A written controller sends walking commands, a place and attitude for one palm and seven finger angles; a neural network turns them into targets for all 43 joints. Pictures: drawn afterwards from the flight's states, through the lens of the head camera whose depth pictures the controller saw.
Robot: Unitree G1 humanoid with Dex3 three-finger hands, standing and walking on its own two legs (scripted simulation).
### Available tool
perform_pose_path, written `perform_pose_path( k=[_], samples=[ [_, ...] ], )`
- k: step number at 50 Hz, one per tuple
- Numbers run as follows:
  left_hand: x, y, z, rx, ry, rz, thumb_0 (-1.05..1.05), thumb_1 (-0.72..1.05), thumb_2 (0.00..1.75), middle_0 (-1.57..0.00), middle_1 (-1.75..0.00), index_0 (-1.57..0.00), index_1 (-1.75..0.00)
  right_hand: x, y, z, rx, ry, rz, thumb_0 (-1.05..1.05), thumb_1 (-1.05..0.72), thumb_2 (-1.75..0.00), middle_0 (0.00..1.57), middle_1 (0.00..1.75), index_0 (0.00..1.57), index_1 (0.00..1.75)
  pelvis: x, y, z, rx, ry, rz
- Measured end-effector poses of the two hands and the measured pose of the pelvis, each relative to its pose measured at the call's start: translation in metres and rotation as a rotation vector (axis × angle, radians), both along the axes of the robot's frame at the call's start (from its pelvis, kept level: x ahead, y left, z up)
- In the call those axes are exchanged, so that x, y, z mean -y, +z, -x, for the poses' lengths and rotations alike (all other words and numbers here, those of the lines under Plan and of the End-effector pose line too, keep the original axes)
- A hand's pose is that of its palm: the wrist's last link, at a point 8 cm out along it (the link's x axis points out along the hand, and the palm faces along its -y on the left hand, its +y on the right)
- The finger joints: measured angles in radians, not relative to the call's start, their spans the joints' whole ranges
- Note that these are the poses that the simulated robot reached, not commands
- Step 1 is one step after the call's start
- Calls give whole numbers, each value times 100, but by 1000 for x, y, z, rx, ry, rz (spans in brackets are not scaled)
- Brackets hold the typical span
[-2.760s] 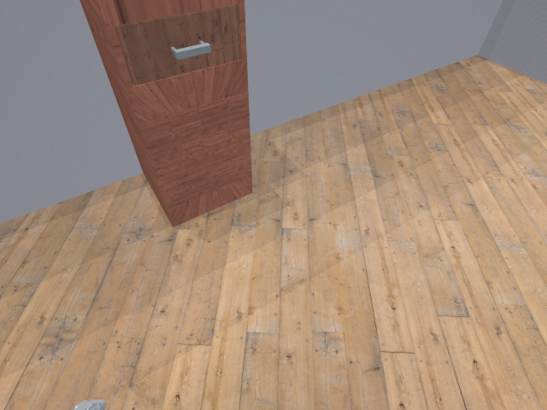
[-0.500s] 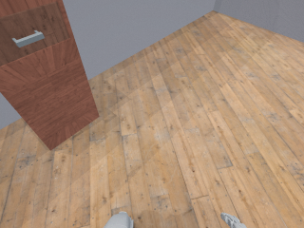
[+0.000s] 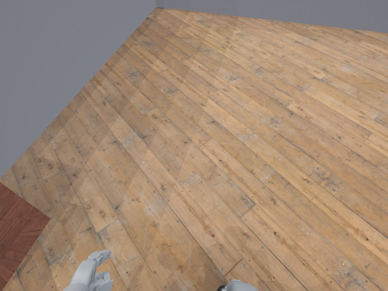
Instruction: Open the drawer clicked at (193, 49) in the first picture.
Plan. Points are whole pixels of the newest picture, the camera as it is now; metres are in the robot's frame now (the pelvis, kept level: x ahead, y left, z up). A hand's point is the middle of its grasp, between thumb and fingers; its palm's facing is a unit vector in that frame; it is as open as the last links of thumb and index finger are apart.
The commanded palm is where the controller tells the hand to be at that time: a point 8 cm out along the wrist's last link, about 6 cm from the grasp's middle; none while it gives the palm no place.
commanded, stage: walk to a spot facing it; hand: left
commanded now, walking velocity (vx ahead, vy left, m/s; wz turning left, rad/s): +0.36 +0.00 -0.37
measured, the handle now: out of the picture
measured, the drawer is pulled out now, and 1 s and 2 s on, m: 0.00 0.00 0.00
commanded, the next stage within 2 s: turn to face it in 0.68 s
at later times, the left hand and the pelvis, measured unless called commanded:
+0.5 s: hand (103, 250) +0.25 +0.24 -0.17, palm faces -0.14 -0.98 -0.16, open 7.4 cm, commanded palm none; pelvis +0.22 +0.05 +0.01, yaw -12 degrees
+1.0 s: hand (163, 153) +0.53 +0.10 -0.15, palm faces -0.41 -0.89 -0.20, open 7.4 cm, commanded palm none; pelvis +0.34 +0.00 +0.00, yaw -21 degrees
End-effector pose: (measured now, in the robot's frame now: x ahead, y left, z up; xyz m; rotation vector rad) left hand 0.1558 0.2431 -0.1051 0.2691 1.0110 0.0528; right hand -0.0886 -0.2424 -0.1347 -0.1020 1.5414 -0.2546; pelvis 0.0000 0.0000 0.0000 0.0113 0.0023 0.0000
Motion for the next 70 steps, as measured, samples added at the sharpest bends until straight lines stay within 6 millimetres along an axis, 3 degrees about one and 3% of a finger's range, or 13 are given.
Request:
perform_pose_path(
  k=[3, 8, 16, 21, 25, 33, 40, 46, 51, 56, 64, 70],
  samples=[
    [17, -5, -26, 20, -12, 17, 0, 91, 90, -19, -30, -19, -30, 4, -4, -25, -14, -26, -10, 1, -91, -90, 20, 30, 20, 30, 7, -2, -24, 12, -23, 6],
    [28, -8, -23, -104, -10, 34, 0, 90, 90, -20, -30, -20, -30, 7, 6, -123, 158, -18, 10, 1, -91, -90, 20, 30, 19, 30, 6, 13, -64, 11, -70, 18],
    [-11, -19, -30, -246, 58, 22, 0, 93, 90, -20, -30, -20, -30, -11, 28, -278, 405, 46, 30, 0, -91, -90, 20, 30, 19, 30, -12, 16, -134, -1, -113, 47],
    [-39, -42, -52, -334, 82, 41, 0, 91, 90, -20, -30, -20, -30, -30, 31, -347, 484, 74, 83, 0, -91, -90, 20, 30, 20, 30, -36, 3, -185, 7, -158, 52],
    [-47, -39, -94, -373, 19, 43, 1, 91, 90, -20, -30, -20, -30, -43, 39, -355, 474, 13, 106, 0, -91, -90, 20, 30, 20, 30, -46, 11, -215, 14, -216, 53],
    [-26, -23, -214, -282, -101, 64, 1, 91, 90, -19, -30, -19, -30, -53, 43, -314, 270, -169, 133, -1, -94, -90, 20, 30, 20, 30, -50, 26, -266, 1, -302, 55],
    [25, -21, -313, -214, -253, 52, 1, 91, 90, -19, -30, -19, -30, -65, 26, -277, 111, -333, 81, 0, -92, -90, 20, 30, 20, 30, -34, 18, -301, 2, -382, 38],
    [80, -23, -381, -81, -354, 19, 0, 91, 90, -19, -30, -19, -30, -69, -5, -265, 10, -427, -13, 0, -91, -90, 20, 30, 20, 30, -4, -2, -329, 2, -392, 20],
    [96, -14, -389, -51, -325, 37, 0, 91, 90, -20, -30, -20, -30, -61, -9, -300, 21, -397, -47, 1, -91, -90, 20, 30, 19, 30, 4, 4, -344, 15, -350, 35],
    [85, -16, -379, -83, -254, 60, 0, 90, 90, -20, -30, -20, -30, -46, -2, -359, 129, -313, -34, 0, -91, -90, 20, 30, 19, 30, -1, 9, -354, 14, -292, 31],
    [17, -47, -354, -162, -77, 67, 0, 90, 90, -20, -30, -20, -30, -21, 7, -431, 235, -133, 88, 1, -93, -90, 20, 30, 20, 30, -26, -7, -370, 0, -202, 42],
    [-25, -29, -331, -220, 15, 4, 1, 91, 90, -20, -30, -20, -30, -14, 27, -459, 251, -52, 113, 1, -92, -90, 20, 30, 20, 30, -29, 10, -374, -19, -152, 33]
  ],
)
